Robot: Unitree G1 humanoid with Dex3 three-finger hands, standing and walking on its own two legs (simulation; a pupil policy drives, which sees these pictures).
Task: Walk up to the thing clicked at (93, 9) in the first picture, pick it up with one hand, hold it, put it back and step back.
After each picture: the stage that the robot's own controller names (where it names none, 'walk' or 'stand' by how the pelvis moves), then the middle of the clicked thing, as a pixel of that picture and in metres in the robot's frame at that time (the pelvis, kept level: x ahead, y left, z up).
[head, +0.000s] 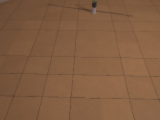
stand; (94, 5) +2.39 -0.10 -0.65
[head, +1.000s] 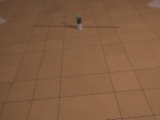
walk; (79, 22) +2.24 +0.25 -0.62
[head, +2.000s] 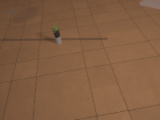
walk; (57, 35) +1.58 +0.50 -0.64
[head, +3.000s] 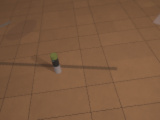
walk; (55, 63) +1.09 +0.41 -0.65
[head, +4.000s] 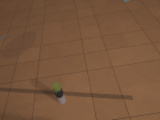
walk; (59, 93) +0.73 +0.33 -0.65
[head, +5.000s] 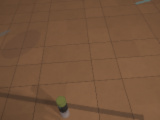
stand; (63, 107) +0.55 +0.24 -0.64
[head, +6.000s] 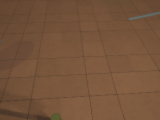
stand; out of the picture +0.49 +0.21 -0.65
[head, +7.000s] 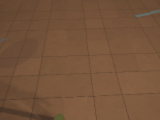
stand; out of the picture +0.46 +0.20 -0.65
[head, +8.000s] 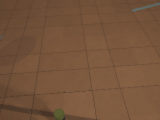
stand; out of the picture +0.48 +0.21 -0.65
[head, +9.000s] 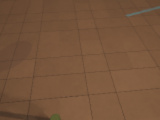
stand; out of the picture +0.47 +0.22 -0.66
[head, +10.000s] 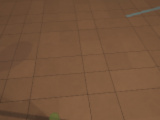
stand; out of the picture +0.48 +0.24 -0.66
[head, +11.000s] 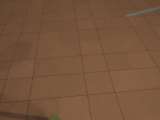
stand; out of the picture +0.47 +0.24 -0.66
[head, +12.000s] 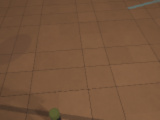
go down; (56, 119) +0.48 +0.23 -0.65
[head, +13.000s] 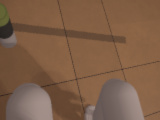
go down; (3, 29) +0.56 +0.28 -0.24
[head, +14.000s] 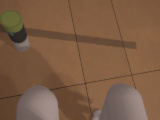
approach; (17, 34) +0.55 +0.27 -0.25
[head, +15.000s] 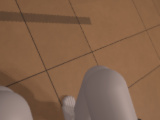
close in; out of the picture +0.53 +0.32 -0.17
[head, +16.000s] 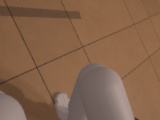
close; out of the picture +0.52 +0.32 -0.16
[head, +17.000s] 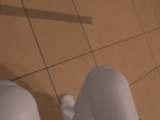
lift; out of the picture +0.46 +0.26 -0.17
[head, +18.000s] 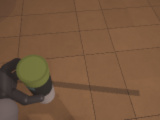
lift; (40, 84) +0.34 +0.16 +0.02
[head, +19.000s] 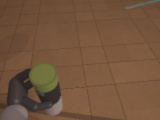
hold; (49, 93) +0.32 +0.14 +0.04
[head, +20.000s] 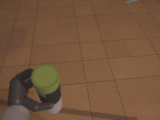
hold; (49, 93) +0.32 +0.14 +0.03
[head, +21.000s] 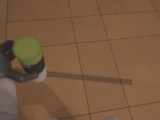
crouch; (33, 63) +0.42 +0.17 -0.03
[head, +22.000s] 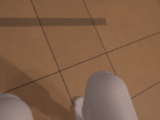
lower; out of the picture +0.54 +0.25 -0.08
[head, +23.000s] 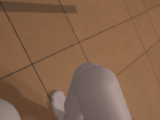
lower; out of the picture +0.50 +0.28 -0.18
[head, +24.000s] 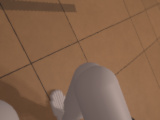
lower; out of the picture +0.50 +0.30 -0.18
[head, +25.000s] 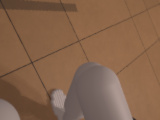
lower; out of the picture +0.50 +0.30 -0.18
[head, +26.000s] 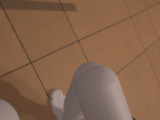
lower; out of the picture +0.50 +0.30 -0.18
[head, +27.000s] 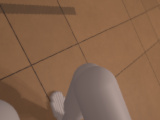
open; out of the picture +0.50 +0.28 -0.18
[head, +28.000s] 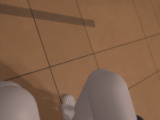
stand; out of the picture +0.51 +0.26 -0.20
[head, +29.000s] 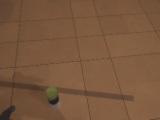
stand; (53, 98) +0.48 +0.18 -0.52
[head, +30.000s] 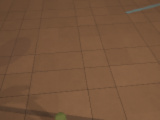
stand; out of the picture +0.47 +0.17 -0.60
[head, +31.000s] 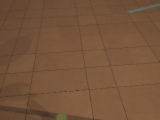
stand; out of the picture +0.47 +0.16 -0.60
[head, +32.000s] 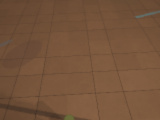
stand; out of the picture +0.48 +0.15 -0.65
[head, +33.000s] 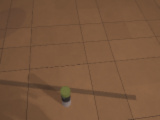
walk; (66, 97) +0.52 +0.11 -0.64
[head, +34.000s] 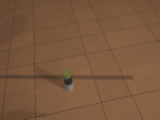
walk; (68, 80) +0.73 +0.20 -0.63
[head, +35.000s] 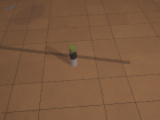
stand; (73, 56) +1.07 +0.17 -0.63
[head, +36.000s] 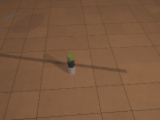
stand; (71, 64) +1.06 +0.18 -0.65
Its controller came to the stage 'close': yes
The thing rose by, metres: 0.68
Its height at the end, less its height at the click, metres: +0.00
